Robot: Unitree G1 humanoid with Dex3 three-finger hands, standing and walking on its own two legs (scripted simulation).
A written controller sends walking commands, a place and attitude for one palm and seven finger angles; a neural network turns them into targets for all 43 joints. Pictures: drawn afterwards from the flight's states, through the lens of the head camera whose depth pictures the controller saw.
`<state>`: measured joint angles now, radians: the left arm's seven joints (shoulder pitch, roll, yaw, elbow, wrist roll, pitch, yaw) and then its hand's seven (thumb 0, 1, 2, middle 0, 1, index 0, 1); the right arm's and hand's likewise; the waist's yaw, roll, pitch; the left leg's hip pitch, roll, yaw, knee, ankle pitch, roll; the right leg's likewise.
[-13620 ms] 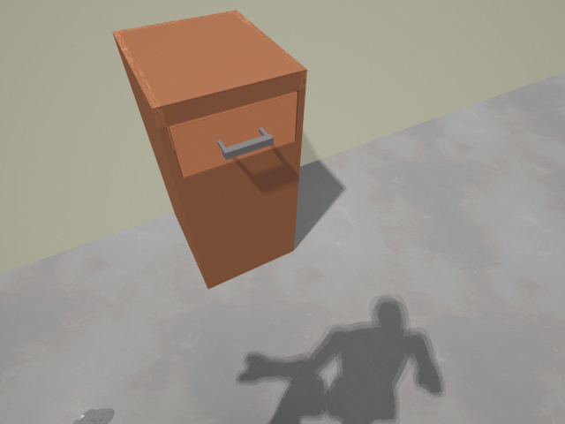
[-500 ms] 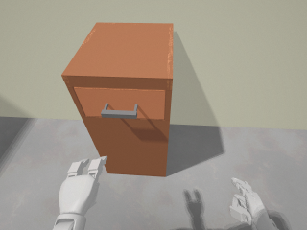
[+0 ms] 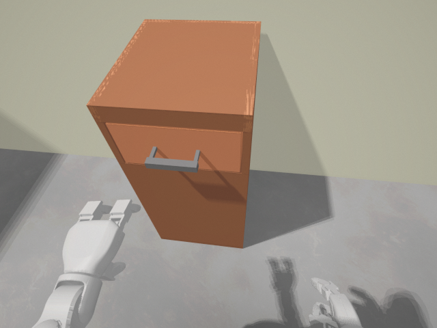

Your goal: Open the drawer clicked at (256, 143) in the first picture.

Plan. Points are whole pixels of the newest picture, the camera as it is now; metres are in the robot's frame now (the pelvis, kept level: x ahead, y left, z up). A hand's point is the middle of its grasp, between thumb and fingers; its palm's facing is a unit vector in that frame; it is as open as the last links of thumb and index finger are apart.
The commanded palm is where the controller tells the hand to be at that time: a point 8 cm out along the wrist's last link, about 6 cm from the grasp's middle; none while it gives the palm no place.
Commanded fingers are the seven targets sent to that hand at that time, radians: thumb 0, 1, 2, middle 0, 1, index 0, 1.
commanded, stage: raise the hand with hooked fingers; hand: left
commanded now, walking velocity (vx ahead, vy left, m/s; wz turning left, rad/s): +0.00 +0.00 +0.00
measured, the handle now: (173, 158) +0.51 +0.19 -0.06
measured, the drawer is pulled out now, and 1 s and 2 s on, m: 0.00 0.00 0.00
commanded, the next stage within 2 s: move the hooked fingers above the handle in 1.02 s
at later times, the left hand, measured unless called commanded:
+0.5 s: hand (106, 196) +0.30 +0.24 +0.08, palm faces +0.05 -0.09 -1.00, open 13.7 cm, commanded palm +0.28 +0.24 +0.14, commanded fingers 0.00 -0.50 0.30 -0.30 -1.20 -0.30 -1.20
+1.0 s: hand (93, 193) +0.30 +0.25 +0.10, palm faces +0.05 -0.09 -1.00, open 13.8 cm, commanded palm +0.28 +0.26 +0.15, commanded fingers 0.00 -0.50 0.30 -0.30 -1.20 -0.30 -1.20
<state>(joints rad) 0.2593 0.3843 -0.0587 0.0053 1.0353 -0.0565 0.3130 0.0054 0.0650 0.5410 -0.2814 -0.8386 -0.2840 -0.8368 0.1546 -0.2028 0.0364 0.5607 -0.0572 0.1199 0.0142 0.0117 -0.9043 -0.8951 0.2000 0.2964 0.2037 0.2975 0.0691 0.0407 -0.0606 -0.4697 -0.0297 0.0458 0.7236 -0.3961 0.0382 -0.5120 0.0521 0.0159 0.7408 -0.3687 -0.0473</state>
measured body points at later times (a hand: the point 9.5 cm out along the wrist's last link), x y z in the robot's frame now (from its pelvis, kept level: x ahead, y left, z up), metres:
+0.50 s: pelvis +0.02 +0.00 +0.02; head +0.05 -0.03 +0.47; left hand +0.29 +0.24 +0.13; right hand +0.24 -0.22 -0.08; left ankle -0.02 +0.10 -0.71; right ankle +0.00 -0.09 -0.71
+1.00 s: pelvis +0.00 +0.01 +0.02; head +0.03 -0.01 +0.47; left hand +0.29 +0.25 +0.15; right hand +0.17 -0.22 -0.10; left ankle -0.02 +0.10 -0.71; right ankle +0.00 -0.09 -0.71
